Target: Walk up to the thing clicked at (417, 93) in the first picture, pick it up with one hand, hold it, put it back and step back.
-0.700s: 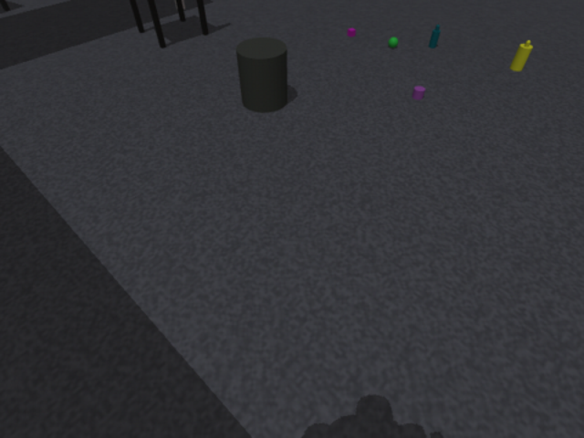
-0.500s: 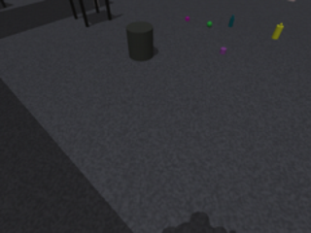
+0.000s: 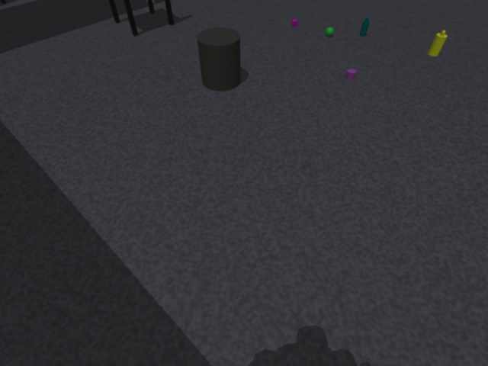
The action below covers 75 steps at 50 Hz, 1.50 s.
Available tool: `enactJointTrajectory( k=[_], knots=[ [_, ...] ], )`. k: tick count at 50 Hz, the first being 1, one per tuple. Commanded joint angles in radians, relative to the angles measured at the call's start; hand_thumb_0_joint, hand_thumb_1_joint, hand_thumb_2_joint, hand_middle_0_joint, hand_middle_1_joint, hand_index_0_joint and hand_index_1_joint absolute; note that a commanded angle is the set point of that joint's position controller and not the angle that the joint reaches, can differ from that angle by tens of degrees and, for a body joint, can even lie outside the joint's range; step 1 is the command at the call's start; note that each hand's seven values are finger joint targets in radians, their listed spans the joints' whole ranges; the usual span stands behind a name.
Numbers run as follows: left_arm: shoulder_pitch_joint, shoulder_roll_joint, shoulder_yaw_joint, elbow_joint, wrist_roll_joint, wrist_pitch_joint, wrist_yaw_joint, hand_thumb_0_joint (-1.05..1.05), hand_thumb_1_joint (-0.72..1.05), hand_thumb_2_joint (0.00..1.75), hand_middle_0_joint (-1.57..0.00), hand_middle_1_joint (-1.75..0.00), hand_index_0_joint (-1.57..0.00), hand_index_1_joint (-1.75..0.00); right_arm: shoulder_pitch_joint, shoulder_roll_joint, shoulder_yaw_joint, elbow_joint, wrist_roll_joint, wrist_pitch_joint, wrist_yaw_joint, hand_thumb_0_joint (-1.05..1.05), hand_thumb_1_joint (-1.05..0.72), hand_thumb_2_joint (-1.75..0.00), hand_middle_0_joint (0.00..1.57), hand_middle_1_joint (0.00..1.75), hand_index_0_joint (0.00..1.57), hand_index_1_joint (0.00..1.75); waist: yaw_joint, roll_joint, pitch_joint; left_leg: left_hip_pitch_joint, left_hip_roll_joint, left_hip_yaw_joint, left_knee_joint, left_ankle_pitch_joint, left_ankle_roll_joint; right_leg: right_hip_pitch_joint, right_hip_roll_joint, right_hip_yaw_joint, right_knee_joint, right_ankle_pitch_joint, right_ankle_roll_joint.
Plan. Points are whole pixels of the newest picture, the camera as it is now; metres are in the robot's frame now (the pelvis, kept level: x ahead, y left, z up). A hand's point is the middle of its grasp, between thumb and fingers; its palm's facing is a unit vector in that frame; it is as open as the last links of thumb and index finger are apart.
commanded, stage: stand
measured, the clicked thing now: (350, 74) +2.26 -0.84 -0.75
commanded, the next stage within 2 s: walk up in 0.42 s
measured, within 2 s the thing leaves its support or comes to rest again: neither
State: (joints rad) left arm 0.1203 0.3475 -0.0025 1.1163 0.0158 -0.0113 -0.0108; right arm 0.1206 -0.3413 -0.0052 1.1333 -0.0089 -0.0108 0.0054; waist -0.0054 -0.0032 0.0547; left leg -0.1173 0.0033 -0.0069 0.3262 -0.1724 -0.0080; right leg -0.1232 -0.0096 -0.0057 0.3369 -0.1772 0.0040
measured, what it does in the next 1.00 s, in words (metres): steps on the spot: right foot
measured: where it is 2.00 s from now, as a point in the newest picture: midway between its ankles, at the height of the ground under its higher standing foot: outside the picture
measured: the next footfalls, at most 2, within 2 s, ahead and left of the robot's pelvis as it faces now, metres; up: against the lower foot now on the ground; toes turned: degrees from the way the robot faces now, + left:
right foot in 0.86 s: +0.04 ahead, -0.13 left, +0.00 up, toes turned -12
left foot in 1.16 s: +0.08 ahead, +0.13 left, +0.00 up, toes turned -20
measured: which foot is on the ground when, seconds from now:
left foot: down 0.00-0.88, up 0.90-1.00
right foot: down 0.00-0.62, up 0.64-0.84, down 0.86-1.00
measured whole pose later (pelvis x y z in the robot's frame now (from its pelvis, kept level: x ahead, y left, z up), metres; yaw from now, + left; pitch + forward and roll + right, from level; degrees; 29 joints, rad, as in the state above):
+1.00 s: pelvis +0.00 +0.00 -0.02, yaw -15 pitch -3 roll +0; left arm 0.23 0.36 0.04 0.89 0.03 -0.01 0.00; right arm 0.13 -0.39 -0.06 0.90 0.00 0.07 0.01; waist 0.00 0.05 0.16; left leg -0.35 0.03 0.02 1.01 -0.56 0.00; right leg -0.28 0.03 0.03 0.61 -0.28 -0.02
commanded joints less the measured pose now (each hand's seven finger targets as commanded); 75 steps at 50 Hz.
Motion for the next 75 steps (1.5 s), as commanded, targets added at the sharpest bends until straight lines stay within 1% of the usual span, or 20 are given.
enactJointTrajectory(
  k=[1, 20, 26, 30, 33, 42, 43, 44, 46, 49, 53, 57, 59, 60, 61, 64, 69, 72, 74, 75],
  knots=[
    [-0.039, 0.207, 0.037, -0.066, -0.007, -0.022, 0.017, 0.00, 0.90, 0.90, -0.20, -0.30, -0.20, -0.30, -0.042, -0.218, -0.034, -0.067, 0.001, -0.023, -0.013, 0.00, -0.90, -0.90, 0.20, 0.30, 0.20, 0.30, 0.006, 0.010, -0.088, 0.015, 0.123, -0.090, -0.047, 0.110, 0.031, 0.018, -0.120, 0.095, -0.048, 0.112, -0.033],
    [-0.044, 0.213, 0.037, -0.070, -0.006, -0.023, 0.021, 0.00, 0.90, 0.90, -0.20, -0.30, -0.20, -0.30, -0.051, -0.216, -0.035, -0.070, 0.000, -0.017, -0.012, 0.00, -0.90, -0.90, 0.20, 0.30, 0.20, 0.30, 0.003, 0.002, -0.073, 0.029, 0.123, -0.086, -0.046, 0.108, 0.028, 0.006, -0.120, 0.097, -0.068, 0.104, -0.030],
    [-0.023, 0.282, 0.087, -0.161, 0.004, -0.013, 0.021, 0.00, 0.90, 0.90, -0.20, -0.30, -0.20, -0.30, -0.031, -0.247, -0.086, -0.141, -0.001, 0.000, -0.003, 0.00, -0.90, -0.90, 0.20, 0.30, 0.20, 0.30, -0.022, -0.109, -0.060, -0.016, 0.057, -0.014, 0.137, -0.139, 0.048, -0.145, -0.159, 0.261, -0.007, 0.129, -0.096],
    [0.003, 0.220, 0.073, -0.201, -0.003, -0.005, 0.020, 0.00, 0.90, 0.90, -0.20, -0.30, -0.20, -0.30, -0.021, -0.291, -0.108, -0.176, -0.001, -0.004, -0.001, 0.00, -0.90, -0.90, 0.20, 0.30, 0.20, 0.30, -0.028, 0.026, -0.103, 0.077, 0.216, -0.140, 0.039, -0.034, 0.145, -0.258, -0.014, 0.117, 0.245, 0.080, -0.043],
    [0.052, 0.221, 0.081, -0.223, 0.005, 0.017, 0.025, 0.00, 0.90, 0.90, -0.20, -0.30, -0.20, -0.30, -0.008, -0.323, -0.138, -0.222, -0.023, -0.007, -0.005, 0.00, -0.90, -0.90, 0.20, 0.30, 0.20, 0.30, -0.029, 0.149, -0.064, 0.042, 0.439, -0.248, -0.038, 0.206, 0.287, -0.333, -0.011, 0.046, 0.600, -0.385, -0.017],
    [0.199, 0.202, 0.096, -0.229, 0.007, -0.004, 0.015, 0.00, 0.90, 0.90, -0.20, -0.30, -0.20, -0.30, -0.027, -0.288, -0.126, -0.312, -0.004, 0.037, 0.004, 0.00, -0.90, -0.90, 0.20, 0.30, 0.20, 0.30, 0.022, 0.140, -0.112, 0.052, 0.210, 0.073, 0.381, 0.304, 0.124, -0.080, 0.047, -0.079, 0.072, 0.024, -0.036],
    [0.217, 0.274, 0.119, -0.229, 0.014, -0.013, 0.026, 0.00, 0.90, 0.90, -0.20, -0.30, -0.20, -0.30, -0.012, -0.239, -0.111, -0.331, 0.007, 0.043, 0.006, 0.00, -0.90, -0.90, 0.20, 0.30, 0.20, 0.30, 0.034, -0.030, -0.122, -0.078, 0.151, 0.099, 0.503, 0.134, 0.081, 0.019, -0.027, 0.061, 0.065, 0.206, -0.055],
    [0.225, 0.358, 0.143, -0.249, 0.021, -0.023, 0.036, 0.00, 0.90, 0.90, -0.20, -0.30, -0.20, -0.30, -0.033, -0.172, -0.088, -0.369, 0.010, 0.049, 0.009, 0.00, -0.90, -0.90, 0.20, 0.30, 0.20, 0.30, 0.046, -0.259, -0.089, -0.328, 0.019, 0.112, 0.681, -0.320, 0.028, 0.083, -0.253, 0.430, 0.022, 0.347, -0.156],
    [0.142, 0.380, 0.136, -0.305, 0.021, -0.019, 0.041, 0.00, 0.90, 0.90, -0.20, -0.30, -0.20, -0.30, -0.007, -0.235, -0.104, -0.351, 0.007, 0.070, -0.007, 0.00, -0.90, -0.90, 0.20, 0.30, 0.20, 0.30, 0.030, -0.190, -0.044, -0.273, 0.044, -0.031, 0.763, -0.504, 0.012, -0.125, -0.360, 0.563, -0.018, 0.171, -0.306],
    [0.069, 0.301, 0.117, -0.330, 0.009, -0.020, 0.047, 0.00, 0.90, 0.90, -0.20, -0.30, -0.20, -0.30, 0.045, -0.247, -0.103, -0.304, 0.012, 0.060, -0.001, 0.00, -0.90, -0.90, 0.20, 0.30, 0.20, 0.30, -0.008, -0.154, -0.028, -0.310, 0.065, -0.044, 0.723, -0.378, 0.006, -0.072, -0.217, 0.322, 0.052, 0.159, -0.221],
    [0.151, 0.281, 0.112, -0.332, 0.018, -0.018, 0.047, 0.00, 0.90, 0.90, -0.20, -0.30, -0.20, -0.30, 0.042, -0.225, -0.092, -0.316, -0.006, 0.040, -0.003, 0.00, -0.90, -0.90, 0.20, 0.30, 0.20, 0.30, 0.034, -0.132, -0.092, -0.270, 0.038, -0.015, 0.492, -0.349, 0.000, -0.005, -0.175, 0.284, 0.132, 0.275, -0.219],
    [0.066, 0.276, 0.105, -0.365, -0.005, 0.005, 0.035, 0.00, 0.90, 0.90, -0.20, -0.30, -0.20, -0.30, 0.133, -0.204, -0.101, -0.274, -0.012, 0.008, -0.013, 0.00, -0.90, -0.90, 0.20, 0.30, 0.20, 0.30, -0.028, -0.142, -0.127, -0.054, -0.014, 0.045, 0.123, -0.130, 0.005, -0.108, -0.142, 0.228, 0.280, 0.324, -0.173],
    [0.041, 0.170, 0.072, -0.393, -0.028, 0.013, 0.030, 0.00, 0.90, 0.90, -0.20, -0.30, -0.20, -0.30, 0.141, -0.305, -0.123, -0.271, -0.036, -0.013, -0.025, 0.00, -0.90, -0.90, 0.20, 0.30, 0.20, 0.30, -0.033, 0.116, -0.115, 0.050, 0.226, -0.281, -0.022, 0.070, 0.067, -0.303, 0.014, 0.152, 0.454, 0.050, -0.053],
    [0.053, 0.191, 0.076, -0.369, -0.019, 0.019, 0.039, 0.00, 0.90, 0.90, -0.20, -0.30, -0.20, -0.30, 0.060, -0.355, -0.121, -0.298, -0.028, -0.020, -0.022, 0.00, -0.90, -0.90, 0.20, 0.30, 0.20, 0.30, -0.011, 0.205, -0.080, -0.037, 0.378, -0.445, -0.030, 0.070, 0.171, -0.332, 0.093, 0.128, 0.525, -0.372, -0.027],
    [0.060, 0.260, 0.095, -0.341, -0.008, 0.022, 0.044, 0.00, 0.90, 0.90, -0.20, -0.30, -0.20, -0.30, 0.026, -0.380, -0.130, -0.307, -0.017, -0.023, -0.018, 0.00, -0.90, -0.90, 0.20, 0.30, 0.20, 0.30, -0.019, 0.213, -0.058, -0.127, 0.445, -0.505, -0.015, 0.034, 0.283, -0.268, 0.038, 0.162, 0.641, -0.433, -0.019],
    [0.075, 0.241, 0.097, -0.306, -0.017, 0.013, 0.025, 0.00, 0.90, 0.90, -0.20, -0.30, -0.20, -0.30, -0.001, -0.279, -0.099, -0.319, -0.022, -0.034, -0.023, 0.00, -0.90, -0.90, 0.20, 0.30, 0.20, 0.30, 0.020, 0.148, -0.002, -0.022, 0.251, -0.185, 0.081, 0.327, 0.174, -0.338, 0.044, 0.146, 0.602, -0.344, -0.034],
    [0.049, 0.201, 0.084, -0.304, -0.011, 0.000, 0.014, 0.00, 0.90, 0.90, -0.20, -0.30, -0.20, -0.30, 0.074, -0.297, -0.101, -0.301, -0.017, -0.018, -0.019, 0.00, -0.90, -0.90, 0.20, 0.30, 0.20, 0.30, -0.025, 0.241, -0.070, 0.046, 0.212, -0.095, 0.185, 0.486, 0.157, -0.217, 0.043, -0.004, 0.359, -0.260, -0.020],
    [0.115, 0.187, 0.082, -0.248, -0.001, -0.008, 0.021, 0.00, 0.90, 0.90, -0.20, -0.30, -0.20, -0.30, 0.048, -0.289, -0.096, -0.316, -0.005, 0.002, -0.016, 0.00, -0.90, -0.90, 0.20, 0.30, 0.20, 0.30, 0.015, 0.195, -0.099, -0.030, 0.201, -0.067, 0.280, 0.354, 0.135, -0.046, 0.050, -0.029, 0.059, -0.055, -0.040],
    [0.131, 0.281, 0.106, -0.237, 0.015, -0.029, 0.031, 0.00, 0.90, 0.90, -0.20, -0.30, -0.20, -0.30, 0.045, -0.203, -0.066, -0.337, 0.014, 0.003, -0.012, 0.00, -0.90, -0.90, 0.20, 0.30, 0.20, 0.30, 0.024, -0.051, -0.154, -0.225, 0.108, -0.025, 0.427, 0.070, 0.040, 0.143, -0.130, 0.285, 0.049, 0.200, -0.106],
    [0.071, 0.293, 0.101, -0.255, 0.014, -0.035, 0.033, 0.00, 0.90, 0.90, -0.20, -0.30, -0.20, -0.30, 0.032, -0.172, -0.050, -0.339, 0.014, 0.007, -0.014, 0.00, -0.90, -0.90, 0.20, 0.30, 0.20, 0.30, 0.009, -0.108, -0.112, -0.308, 0.046, 0.017, 0.427, -0.308, 0.012, 0.107, -0.268, 0.433, 0.013, 0.198, -0.189]
  ],
)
